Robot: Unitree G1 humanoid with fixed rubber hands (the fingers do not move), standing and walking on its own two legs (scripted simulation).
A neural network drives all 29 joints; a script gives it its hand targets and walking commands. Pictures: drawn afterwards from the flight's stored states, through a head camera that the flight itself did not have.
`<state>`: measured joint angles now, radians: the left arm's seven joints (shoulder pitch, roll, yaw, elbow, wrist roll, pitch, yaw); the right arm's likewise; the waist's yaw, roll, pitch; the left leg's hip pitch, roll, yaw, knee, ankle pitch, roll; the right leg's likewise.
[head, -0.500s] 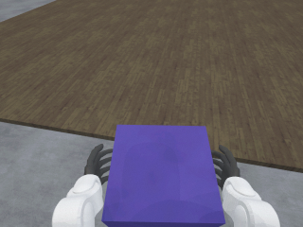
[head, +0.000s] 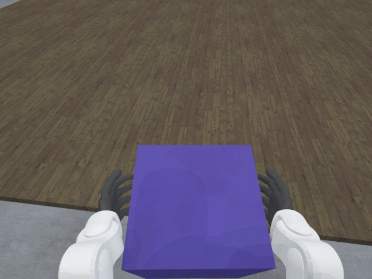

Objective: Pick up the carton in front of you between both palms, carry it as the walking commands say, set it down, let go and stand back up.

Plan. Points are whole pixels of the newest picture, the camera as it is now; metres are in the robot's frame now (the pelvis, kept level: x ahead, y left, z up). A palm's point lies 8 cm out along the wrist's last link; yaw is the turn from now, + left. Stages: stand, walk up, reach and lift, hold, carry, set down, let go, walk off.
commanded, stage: carry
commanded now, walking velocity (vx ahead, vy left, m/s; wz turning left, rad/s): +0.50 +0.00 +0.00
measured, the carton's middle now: (193, 218) +0.25 +0.00 +0.03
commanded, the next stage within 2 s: none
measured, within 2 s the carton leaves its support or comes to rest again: neither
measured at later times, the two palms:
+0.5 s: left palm (147, 72) +0.66 +0.13 +0.14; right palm (248, 72) +0.67 -0.18 +0.14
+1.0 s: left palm (155, 33) +1.02 +0.14 +0.13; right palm (228, 32) +1.03 -0.16 +0.13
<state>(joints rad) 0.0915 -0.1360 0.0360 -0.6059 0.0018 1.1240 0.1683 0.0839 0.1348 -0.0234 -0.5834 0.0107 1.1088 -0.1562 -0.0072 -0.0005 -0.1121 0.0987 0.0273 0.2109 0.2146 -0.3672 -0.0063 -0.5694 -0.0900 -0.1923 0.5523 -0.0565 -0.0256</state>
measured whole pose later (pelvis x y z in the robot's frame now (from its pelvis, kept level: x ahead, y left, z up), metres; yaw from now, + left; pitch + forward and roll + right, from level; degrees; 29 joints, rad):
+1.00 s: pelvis +0.68 -0.03 +0.00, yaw +2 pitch +4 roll -1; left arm -0.51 -0.13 0.25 -0.23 0.01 1.05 0.21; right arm -0.47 0.11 -0.25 -0.28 0.03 1.06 -0.20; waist 0.03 0.01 0.04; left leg -0.18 0.05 0.08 0.86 -0.39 0.04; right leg -0.67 0.02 -0.16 0.74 -0.18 -0.11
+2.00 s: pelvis +1.29 -0.02 +0.06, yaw +3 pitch +5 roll +0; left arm -0.16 -0.13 0.12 -0.29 0.02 1.06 0.14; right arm -0.14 0.13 -0.13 -0.32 -0.02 1.07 -0.15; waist 0.01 0.01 -0.06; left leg -0.39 0.02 0.06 1.09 -0.42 0.00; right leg -0.36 -0.01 -0.19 0.43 -0.17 -0.07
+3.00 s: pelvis +1.90 -0.02 +0.06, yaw +3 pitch +4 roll +1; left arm 0.12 -0.14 0.04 -0.47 0.01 1.10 0.14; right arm 0.11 0.14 -0.03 -0.48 -0.03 1.13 -0.14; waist 0.03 0.02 -0.10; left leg -0.49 0.09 0.08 1.07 -0.30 0.01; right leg -0.28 -0.04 -0.23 0.38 -0.17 -0.06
